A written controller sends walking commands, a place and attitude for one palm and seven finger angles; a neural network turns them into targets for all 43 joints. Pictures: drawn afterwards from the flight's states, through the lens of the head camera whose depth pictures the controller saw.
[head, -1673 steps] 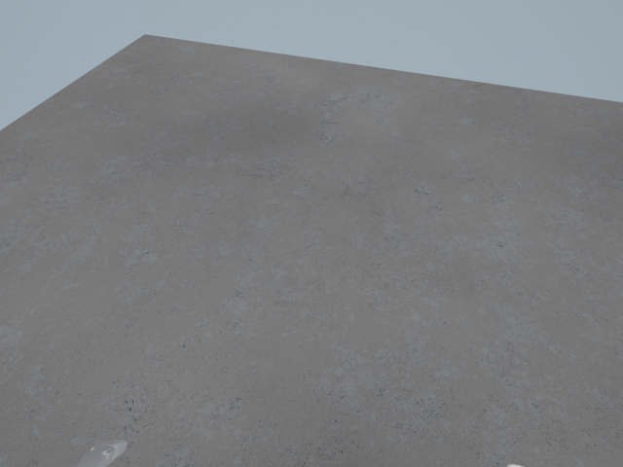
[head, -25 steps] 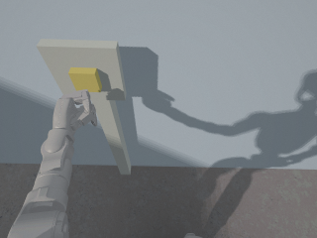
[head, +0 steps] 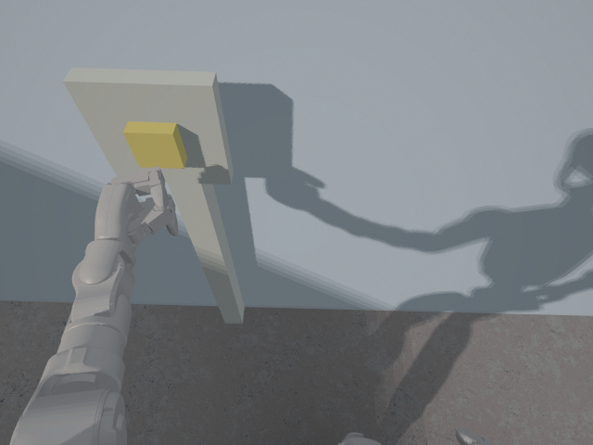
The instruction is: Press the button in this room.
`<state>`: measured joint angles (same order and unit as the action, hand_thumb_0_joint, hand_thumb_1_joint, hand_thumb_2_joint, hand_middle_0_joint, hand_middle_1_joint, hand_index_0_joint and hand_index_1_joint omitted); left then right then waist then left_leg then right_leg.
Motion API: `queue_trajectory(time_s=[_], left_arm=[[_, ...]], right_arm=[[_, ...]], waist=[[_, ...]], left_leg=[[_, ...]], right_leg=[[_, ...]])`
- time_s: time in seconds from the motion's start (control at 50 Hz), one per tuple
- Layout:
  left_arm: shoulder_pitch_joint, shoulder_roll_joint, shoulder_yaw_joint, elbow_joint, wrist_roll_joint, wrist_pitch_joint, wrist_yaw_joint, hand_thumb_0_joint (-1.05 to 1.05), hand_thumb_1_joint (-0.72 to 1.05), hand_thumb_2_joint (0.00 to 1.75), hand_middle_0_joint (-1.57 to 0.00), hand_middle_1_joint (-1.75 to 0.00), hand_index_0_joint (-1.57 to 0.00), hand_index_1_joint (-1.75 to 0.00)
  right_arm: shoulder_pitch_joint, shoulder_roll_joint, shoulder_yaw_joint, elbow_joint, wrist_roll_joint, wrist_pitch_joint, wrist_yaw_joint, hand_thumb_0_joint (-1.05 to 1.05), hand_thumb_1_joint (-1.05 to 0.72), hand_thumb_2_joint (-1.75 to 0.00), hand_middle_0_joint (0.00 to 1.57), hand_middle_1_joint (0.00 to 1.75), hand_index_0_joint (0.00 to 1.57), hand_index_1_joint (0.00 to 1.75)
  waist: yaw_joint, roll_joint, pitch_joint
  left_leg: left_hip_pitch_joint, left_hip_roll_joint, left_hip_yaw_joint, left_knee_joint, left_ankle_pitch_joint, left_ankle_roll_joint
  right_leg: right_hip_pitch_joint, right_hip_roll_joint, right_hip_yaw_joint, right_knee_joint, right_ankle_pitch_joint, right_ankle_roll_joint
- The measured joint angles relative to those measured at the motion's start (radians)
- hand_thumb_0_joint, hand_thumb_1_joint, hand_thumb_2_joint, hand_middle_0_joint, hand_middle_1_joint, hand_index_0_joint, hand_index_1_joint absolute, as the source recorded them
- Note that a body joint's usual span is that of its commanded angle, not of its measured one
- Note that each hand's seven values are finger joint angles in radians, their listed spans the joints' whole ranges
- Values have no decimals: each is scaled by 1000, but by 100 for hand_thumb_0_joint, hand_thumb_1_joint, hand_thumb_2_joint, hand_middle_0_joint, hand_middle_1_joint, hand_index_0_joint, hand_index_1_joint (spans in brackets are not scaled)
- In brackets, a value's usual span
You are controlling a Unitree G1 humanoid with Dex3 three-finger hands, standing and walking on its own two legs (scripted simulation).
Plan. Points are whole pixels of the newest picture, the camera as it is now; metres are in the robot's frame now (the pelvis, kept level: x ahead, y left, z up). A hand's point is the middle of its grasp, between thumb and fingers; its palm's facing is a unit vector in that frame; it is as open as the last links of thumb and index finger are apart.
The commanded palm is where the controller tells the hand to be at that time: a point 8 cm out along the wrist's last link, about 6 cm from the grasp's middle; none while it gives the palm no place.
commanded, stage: press the button with the knuckle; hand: left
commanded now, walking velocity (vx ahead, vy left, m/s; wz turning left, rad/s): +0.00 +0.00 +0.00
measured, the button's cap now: (158, 144) +0.50 +0.20 +0.11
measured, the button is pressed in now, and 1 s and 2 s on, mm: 0 13 0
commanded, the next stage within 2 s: hold the button down briefly in 0.98 s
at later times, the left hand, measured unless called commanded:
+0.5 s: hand (177, 190) +0.44 +0.17 +0.08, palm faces +0.01 -1.00 -0.01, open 3.0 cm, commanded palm +0.42 +0.23 +0.08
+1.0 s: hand (175, 182) +0.46 +0.18 +0.08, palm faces +0.00 -1.00 -0.02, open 2.7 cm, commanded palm +0.46 +0.23 +0.08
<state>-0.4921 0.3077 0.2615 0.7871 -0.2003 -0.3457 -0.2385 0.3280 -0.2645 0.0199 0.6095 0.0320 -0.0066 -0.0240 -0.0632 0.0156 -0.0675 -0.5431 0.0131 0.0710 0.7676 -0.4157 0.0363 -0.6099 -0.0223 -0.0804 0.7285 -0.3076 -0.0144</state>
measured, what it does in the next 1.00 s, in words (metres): stands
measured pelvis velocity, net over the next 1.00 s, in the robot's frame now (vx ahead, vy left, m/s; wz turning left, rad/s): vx -0.02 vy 0.00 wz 0.02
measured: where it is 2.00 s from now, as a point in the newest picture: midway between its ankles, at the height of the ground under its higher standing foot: outside the picture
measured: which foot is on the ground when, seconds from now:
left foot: down 0.00-1.00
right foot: down 0.00-1.00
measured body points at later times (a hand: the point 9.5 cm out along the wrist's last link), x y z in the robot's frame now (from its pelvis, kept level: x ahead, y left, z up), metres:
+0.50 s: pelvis +0.00 +0.00 +0.00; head +0.07 +0.00 +0.44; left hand +0.43 +0.23 +0.08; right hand +0.05 -0.27 -0.12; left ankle -0.02 +0.09 -0.71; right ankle +0.03 -0.11 -0.71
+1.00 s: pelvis -0.02 +0.00 -0.01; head +0.07 +0.01 +0.43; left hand +0.45 +0.23 +0.08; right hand +0.01 -0.27 -0.13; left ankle -0.02 +0.09 -0.71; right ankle +0.03 -0.11 -0.71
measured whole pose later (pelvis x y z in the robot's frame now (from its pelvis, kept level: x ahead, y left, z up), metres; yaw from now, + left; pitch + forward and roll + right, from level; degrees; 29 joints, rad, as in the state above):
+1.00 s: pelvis -0.02 +0.00 -0.01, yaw +1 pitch +15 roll -1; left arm -0.85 0.44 0.33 1.18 -0.13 -0.42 -0.24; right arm 0.36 -0.27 0.04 0.67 0.01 -0.01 -0.03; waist -0.15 0.01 -0.06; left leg -0.70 0.02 0.04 0.86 -0.41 0.04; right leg -0.75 -0.02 -0.10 0.78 -0.29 -0.02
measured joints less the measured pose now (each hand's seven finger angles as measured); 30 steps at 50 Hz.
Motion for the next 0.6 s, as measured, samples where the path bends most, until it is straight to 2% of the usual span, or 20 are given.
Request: queue_trajectory(time_s=[0.08, 0.16, 0.38, 0.6], left_arm=[[4, -4, -3, -9, 7, -5, 12, 1, 90, 90, -130, -150, -130, -150], [-42, 5, -11, 23, 20, -7, 26, 1, 90, 90, -130, -150, -130, -150], [-142, 35, 25, 143, 29, -4, 20, 1, 90, 90, -130, -150, -130, -150], [-214, 61, 45, 229, 49, -49, 14, -3, 85, 91, -130, -150, -130, -150]], right_arm=[[-3, 1, 0, 4, 1, 0, -4, 1, -90, -89, 20, 30, 20, 30], [-15, 2, 1, 13, 0, -4, -8, 1, -90, -89, 20, 30, 20, 30], [1, 5, 9, 14, -5, 5, 0, 1, -90, -89, 20, 30, 20, 30], [24, 1, 4, 37, -10, 18, -2, 1, -90, -89, 20, 30, 20, 30]], waist=[[-3, -4, 5], [-8, -4, 15], [-28, -1, -4], [-39, -6, 8]], left_leg=[[2, 0, -5, 2, 0, -2], [-7, 0, -12, 11, 0, -3], [-31, 2, -2, 13, 0, -5], [-74, 4, -11, 39, -3, -6]], right_leg=[[4, 0, -5, 2, -2, -2], [-1, -2, -12, 7, -3, -4], [-32, 1, -2, 16, -3, -6], [-69, 1, -9, 34, -4, -8]])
